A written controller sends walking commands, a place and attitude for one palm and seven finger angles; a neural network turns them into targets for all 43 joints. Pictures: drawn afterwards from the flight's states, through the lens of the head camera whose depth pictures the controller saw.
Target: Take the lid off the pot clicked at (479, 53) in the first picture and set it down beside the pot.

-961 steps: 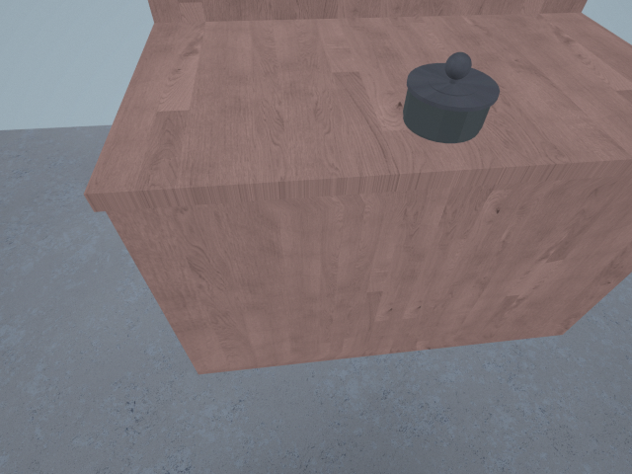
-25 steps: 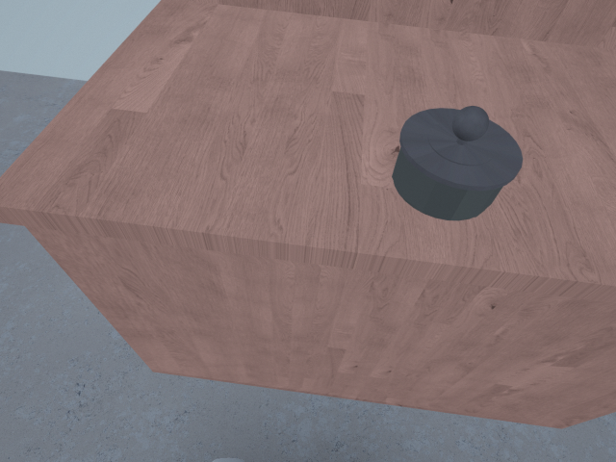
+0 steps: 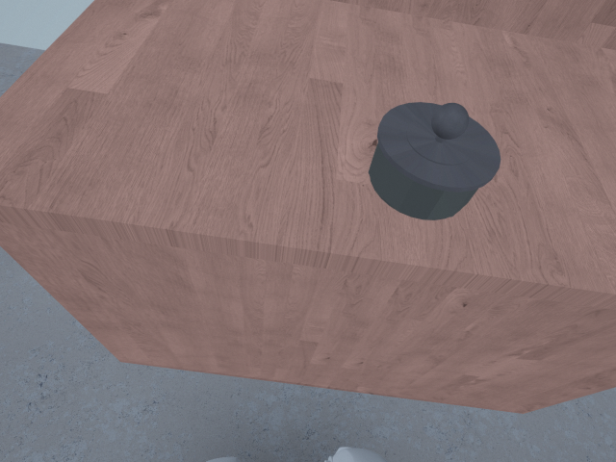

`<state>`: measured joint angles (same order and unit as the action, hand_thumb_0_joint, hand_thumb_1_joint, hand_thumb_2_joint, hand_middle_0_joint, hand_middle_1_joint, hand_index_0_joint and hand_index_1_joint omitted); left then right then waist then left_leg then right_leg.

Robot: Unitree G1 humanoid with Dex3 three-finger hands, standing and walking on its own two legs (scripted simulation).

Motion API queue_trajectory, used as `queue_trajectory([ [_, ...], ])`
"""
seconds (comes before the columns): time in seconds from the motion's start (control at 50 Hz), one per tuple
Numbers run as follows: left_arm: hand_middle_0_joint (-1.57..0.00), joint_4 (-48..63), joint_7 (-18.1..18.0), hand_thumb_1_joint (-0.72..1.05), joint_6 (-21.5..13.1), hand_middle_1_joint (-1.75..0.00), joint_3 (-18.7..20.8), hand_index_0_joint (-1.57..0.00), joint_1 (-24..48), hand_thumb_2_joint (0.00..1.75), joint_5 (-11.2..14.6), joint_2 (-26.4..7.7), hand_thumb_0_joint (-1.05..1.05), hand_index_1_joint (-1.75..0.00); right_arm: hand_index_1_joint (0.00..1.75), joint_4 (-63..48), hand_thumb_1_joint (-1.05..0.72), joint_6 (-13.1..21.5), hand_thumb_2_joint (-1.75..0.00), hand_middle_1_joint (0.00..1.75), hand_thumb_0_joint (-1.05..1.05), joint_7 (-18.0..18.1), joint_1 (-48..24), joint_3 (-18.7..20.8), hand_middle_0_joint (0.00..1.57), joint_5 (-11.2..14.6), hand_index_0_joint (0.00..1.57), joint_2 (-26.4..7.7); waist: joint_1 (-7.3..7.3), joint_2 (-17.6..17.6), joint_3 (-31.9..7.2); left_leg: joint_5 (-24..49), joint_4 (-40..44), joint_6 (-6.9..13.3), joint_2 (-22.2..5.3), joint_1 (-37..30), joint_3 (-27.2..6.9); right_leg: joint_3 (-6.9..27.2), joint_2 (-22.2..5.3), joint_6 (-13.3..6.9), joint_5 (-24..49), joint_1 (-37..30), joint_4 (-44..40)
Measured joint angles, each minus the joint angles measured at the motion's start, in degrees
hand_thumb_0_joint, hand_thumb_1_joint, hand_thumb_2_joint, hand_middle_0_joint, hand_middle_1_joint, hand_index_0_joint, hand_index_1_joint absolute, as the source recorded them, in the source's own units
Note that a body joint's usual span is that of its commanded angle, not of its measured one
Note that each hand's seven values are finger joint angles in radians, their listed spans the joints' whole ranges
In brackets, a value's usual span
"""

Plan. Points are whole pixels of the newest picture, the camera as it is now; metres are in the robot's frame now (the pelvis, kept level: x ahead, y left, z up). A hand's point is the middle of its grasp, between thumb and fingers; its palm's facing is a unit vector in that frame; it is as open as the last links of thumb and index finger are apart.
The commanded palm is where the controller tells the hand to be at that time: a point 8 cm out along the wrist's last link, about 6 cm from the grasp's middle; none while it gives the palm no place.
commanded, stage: shuffle to correct the standing spot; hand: left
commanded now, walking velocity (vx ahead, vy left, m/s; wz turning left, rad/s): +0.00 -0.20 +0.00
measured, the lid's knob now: (449, 121) +0.50 -0.13 +0.18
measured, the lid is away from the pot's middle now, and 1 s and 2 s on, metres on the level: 0.00 0.00 0.00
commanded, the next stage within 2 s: come to a stop and stand still in 0.88 s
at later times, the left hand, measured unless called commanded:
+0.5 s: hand out of the picture +0.06 +0.09 -0.17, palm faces -0.06 -0.98 -0.21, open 7.4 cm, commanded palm none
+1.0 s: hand out of the picture +0.04 -0.01 -0.16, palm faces -0.04 -0.98 -0.21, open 7.4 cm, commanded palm none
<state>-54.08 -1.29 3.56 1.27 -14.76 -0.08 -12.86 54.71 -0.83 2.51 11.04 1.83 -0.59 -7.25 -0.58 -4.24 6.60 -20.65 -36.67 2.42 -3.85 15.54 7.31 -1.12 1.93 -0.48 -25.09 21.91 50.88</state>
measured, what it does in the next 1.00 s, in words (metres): steps to the right: right foot, then left foot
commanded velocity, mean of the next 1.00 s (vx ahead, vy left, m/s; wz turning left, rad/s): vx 0.03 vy -0.18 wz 0.00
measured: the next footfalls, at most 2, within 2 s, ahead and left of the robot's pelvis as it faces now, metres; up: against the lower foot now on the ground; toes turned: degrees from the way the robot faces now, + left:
right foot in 0.32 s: +0.05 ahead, -0.23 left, +0.00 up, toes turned -6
left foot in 0.56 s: +0.02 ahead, -0.02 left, +0.00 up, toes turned +5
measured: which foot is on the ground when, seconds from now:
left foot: down 0.00-0.34, up 0.36-0.54, down 0.56-0.90, up 0.92-1.00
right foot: up 0.00-0.30, down 0.32-0.56, up 0.58-0.86, down 0.88-1.00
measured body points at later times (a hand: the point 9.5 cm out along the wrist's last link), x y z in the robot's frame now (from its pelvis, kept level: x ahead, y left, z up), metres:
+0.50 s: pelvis +0.00 -0.10 +0.01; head +0.05 -0.08 +0.46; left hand +0.07 +0.14 -0.15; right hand +0.06 -0.35 -0.13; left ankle -0.04 +0.00 -0.68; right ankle +0.01 -0.22 -0.72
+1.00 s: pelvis -0.01 -0.19 +0.01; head +0.03 -0.19 +0.45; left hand +0.04 +0.04 -0.15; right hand +0.02 -0.44 -0.14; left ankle -0.04 -0.07 -0.70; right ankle -0.03 -0.32 -0.73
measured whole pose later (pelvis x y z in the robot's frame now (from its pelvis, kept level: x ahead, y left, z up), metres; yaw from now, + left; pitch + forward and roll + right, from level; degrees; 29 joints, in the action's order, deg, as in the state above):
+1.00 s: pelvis -0.01 -0.19 +0.01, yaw +0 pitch +0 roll -2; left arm -53.4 -1.2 2.7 -0.2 -13.6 -1.1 -11.5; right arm 55.4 -3.8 1.0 12.9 3.1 -0.6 -10.9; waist -1.7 0.7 5.6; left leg -28.0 -47.0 -1.1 -5.4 18.8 2.8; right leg -5.9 -1.1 0.1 -17.5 12.2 29.8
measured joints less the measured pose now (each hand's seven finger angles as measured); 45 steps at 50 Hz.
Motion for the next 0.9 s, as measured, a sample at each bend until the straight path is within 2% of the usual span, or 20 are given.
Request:
queue_trajectory([
  [0.06,-0.20,0.7,0.2,0.91,1.3,-0.30,0.6,-0.20,1.9,0.90,-0.4,-1.0,0.01,-0.30,0.30,-0.8,-0.91,0.1,-0.90,0.30,0.00,0.1,1.3,-0.6,0.20,-0.9,0.20,0.7,0.10,-0.8,-0.8,-0.2,1.1,-0.9,-1.0,-1.0,-0.2,2.7,1.4,1.5,-2.2,6.6,20.7],
  [0.12,-0.20,3.2,1.1,0.91,1.6,-0.30,0.7,-0.20,4.3,0.90,-0.7,-1.2,0.01,-0.30,0.30,-0.7,-0.91,-0.1,-0.90,0.30,0.00,0.2,1.9,-0.4,0.21,-1.6,0.20,0.1,1.59,0.1,-0.9,1.5,3.3,-2.1,-2.3,-1.4,-1.1,3.6,-0.1,2.8,0.2,9.3,27.0],
  [0.16,-0.20,4.9,1.5,0.91,1.4,-0.30,0.8,-0.20,5.3,0.90,-0.6,-1.4,0.01,-0.30,0.30,-0.9,-0.91,-0.5,-0.90,0.30,0.00,-0.2,1.4,-0.2,0.21,-1.9,0.20,-0.5,2.50,0.6,-0.7,2.2,4.0,-2.6,-3.1,-1.1,-1.3,3.9,-1.8,3.5,0.9,9.4,23.8],
  [0.22,-0.20,6.1,1.8,0.91,1.2,-0.30,0.8,-0.20,5.9,0.90,-0.6,-1.7,0.01,-0.30,0.30,-1.7,-0.91,-0.8,-0.90,0.30,0.00,-0.7,-0.3,0.3,0.21,-1.8,0.20,-1.4,2.72,1.3,0.1,2.6,4.3,-3.7,-4.1,-0.7,-0.9,2.7,-4.7,4.0,0.3,7.0,11.5],
  [0.28,-0.20,5.6,1.8,0.91,0.8,-0.30,0.4,-0.20,6.0,0.90,-0.5,-1.7,0.01,-0.30,0.30,-3.0,-0.91,-0.9,-0.90,0.30,0.00,-1.0,-1.9,0.7,0.21,-1.3,0.20,-2.4,1.69,2.5,1.0,2.4,3.3,-5.0,-5.0,0.1,-0.8,0.1,-6.1,3.7,2.0,2.0,-4.9],
  [0.32,-0.20,5.3,1.8,0.91,0.0,-0.30,0.0,-0.20,5.3,0.90,-0.4,-1.7,0.01,-0.30,0.30,-3.6,-0.91,-1.1,-0.90,0.30,0.00,-1.2,-2.0,0.9,0.21,-0.8,0.20,-3.0,1.09,3.1,1.0,1.0,0.7,-6.3,-5.4,1.1,-0.9,-1.1,-6.2,3.1,7.8,-2.7,-16.7],
  [0.36,-0.20,3.9,1.1,0.91,-0.7,-0.30,-0.3,-0.20,5.1,0.90,-0.6,-0.5,0.01,-0.30,0.30,-3.3,-0.91,-1.7,-0.90,0.30,0.00,-1.3,-2.7,1.3,0.21,-0.2,0.20,-4.4,0.01,5.7,1.9,-1.7,-3.4,-6.4,-6.5,2.1,-2.6,-2.4,-5.0,3.5,12.2,-3.9,-17.8],
  [0.4,-0.20,2.7,0.7,0.91,-0.8,-0.30,-1.3,-0.20,4.5,0.90,-1.1,0.8,0.01,-0.30,0.30,-2.4,-0.91,-2.9,-0.90,0.30,0.00,-1.4,-2.8,1.5,0.20,0.3,0.20,-5.3,-1.08,7.0,1.8,-8.0,-9.2,-5.4,-4.7,3.5,-4.4,-3.6,-4.6,2.6,10.0,-4.9,-17.5],
  [0.46,-0.20,2.4,-0.1,0.91,-0.6,-0.30,-1.5,-0.20,2.8,0.90,-1.5,1.3,0.01,-0.30,0.30,-0.8,-0.91,-3.6,-0.90,0.30,0.00,-1.6,-2.1,1.0,0.20,0.5,0.20,-4.6,-0.54,4.9,0.3,-11.1,-16.9,-4.5,-1.1,4.9,-3.0,-3.3,-4.4,1.4,10.3,-6.2,-20.4],
  [0.52,-0.20,2.1,-0.7,0.90,-0.8,-0.30,-1.4,-0.20,1.9,0.90,-1.3,1.0,0.01,-0.30,0.30,-0.1,-0.91,-2.7,-0.90,0.30,0.00,-1.9,-1.1,0.5,0.20,0.7,0.20,-3.3,-0.17,2.3,-0.6,-7.0,-10.3,-4.0,1.5,2.7,-1.2,-3.1,-3.6,0.6,11.2,-6.4,-21.6],
  [0.54,-0.20,2.1,-0.8,0.90,-0.8,-0.30,-1.5,-0.20,1.6,0.90,-1.0,1.0,0.01,-0.30,0.30,-0.2,-0.91,-2.1,-0.90,0.30,0.00,-1.8,-0.6,0.3,0.20,0.6,0.20,-3.1,-0.23,2.0,-0.8,-2.6,-4.2,-3.7,2.0,0.9,-0.9,-3.3,-3.0,0.5,10.9,-5.9,-20.7],
  [0.56,-0.20,2.2,-0.8,0.90,-0.9,-0.30,-1.5,-0.20,1.3,0.90,-0.7,1.1,0.01,-0.30,0.30,-0.4,-0.91,-1.5,-0.90,0.30,0.00,-1.6,0.0,0.2,0.20,0.5,0.20,-3.0,-0.35,2.3,-0.9,1.3,1.3,-2.1,1.8,-1.1,-1.0,-3.8,-2.1,0.4,10.0,-5.0,-18.7],
  [0.6,-0.20,1.6,-0.8,0.91,-0.5,-0.30,-1.1,-0.20,1.9,0.90,0.0,0.4,0.01,-0.30,0.30,0.1,-0.91,-0.9,-0.90,0.30,0.00,-0.9,0.6,-0.1,0.20,-0.1,0.20,-1.4,-0.44,-0.3,-0.1,-0.3,1.0,0.4,2.5,-1.5,-0.6,-1.8,-2.2,0.6,3.6,-2.2,-9.7],
  [0.64,-0.20,1.3,-0.7,0.92,0.6,-0.30,-0.6,-0.20,2.1,0.90,0.0,-0.1,0.01,-0.30,0.30,0.2,-0.91,-0.8,-0.90,0.30,0.00,-0.6,2.2,-0.8,0.20,-0.6,0.20,-0.2,-0.27,-1.4,-0.6,-0.8,0.9,0.6,2.4,-1.6,-0.7,0.4,-1.2,1.1,-2.2,1.3,3.0],
  [0.68,-0.20,1.2,-0.1,0.92,1.1,-0.30,-0.6,-0.20,2.5,0.90,-0.3,0.1,0.01,-0.30,0.30,0.6,-0.91,-0.6,-0.90,0.30,0.00,-0.5,3.9,-1.0,0.20,-1.1,0.20,0.3,0.18,-0.9,-1.4,0.2,2.3,-0.1,1.9,-1.7,-1.4,1.2,-0.7,1.6,-3.0,3.8,13.1],
  [0.72,-0.20,2.0,0.5,0.92,1.1,-0.30,-0.6,-0.20,2.8,0.90,-0.3,0.4,0.01,-0.30,0.30,0.9,-0.91,-0.6,-0.90,0.30,0.00,-0.5,4.7,-0.9,0.20,-1.5,0.20,0.4,0.89,0.4,-1.5,1.4,3.8,-0.8,1.0,-1.8,-2.2,1.5,-1.1,1.9,-3.4,4.3,16.2],
  [0.76,-0.20,3.0,1.0,0.92,1.0,-0.30,-0.6,-0.20,2.9,0.90,-0.1,0.6,0.01,-0.30,0.30,1.0,-0.91,-1.1,-0.90,0.30,0.00,-0.4,4.4,-0.5,0.20,-1.8,0.20,0.0,1.41,1.6,-1.1,2.4,5.0,-1.5,0.1,-1.7,-2.6,1.2,-2.5,2.2,-3.5,2.8,11.2],
  [0.82,-0.20,3.6,1.1,0.91,0.5,-0.30,-0.5,-0.20,2.7,0.90,-0.1,0.5,0.01,-0.30,0.30,0.4,-0.92,-1.3,-0.90,0.30,0.01,-0.6,3.2,0.2,0.21,-1.5,0.20,-1.1,1.29,2.8,-0.2,2.9,5.0,-2.8,-1.2,-1.2,-2.7,0.0,-4.6,2.3,-1.8,-1.6,-3.5],
  [0.88,-0.20,3.3,1.1,0.91,-0.3,-0.30,-0.6,-0.20,2.4,0.90,-0.1,-0.1,0.01,-0.30,0.30,-0.6,-0.92,-1.3,-0.90,0.30,0.01,-1.0,2.4,0.7,0.21,-0.7,0.20,-2.0,0.52,3.2,0.2,1.7,2.0,-4.6,-2.1,0.5,-2.9,-1.5,-5.4,2.2,6.7,-7.1,-19.1],
  [0.9,-0.20,2.5,0.9,0.91,-0.7,-0.30,-0.6,-0.20,2.6,0.90,-0.1,0.2,0.01,-0.30,0.30,-0.6,-0.92,-1.4,-0.90,0.30,0.01,-1.1,1.9,0.9,0.21,-0.5,0.20,-2.5,0.08,4.4,0.9,0.9,0.3,-5.1,-3.2,0.9,-3.7,-2.3,-4.5,2.7,9.4,-8.0,-20.3],
])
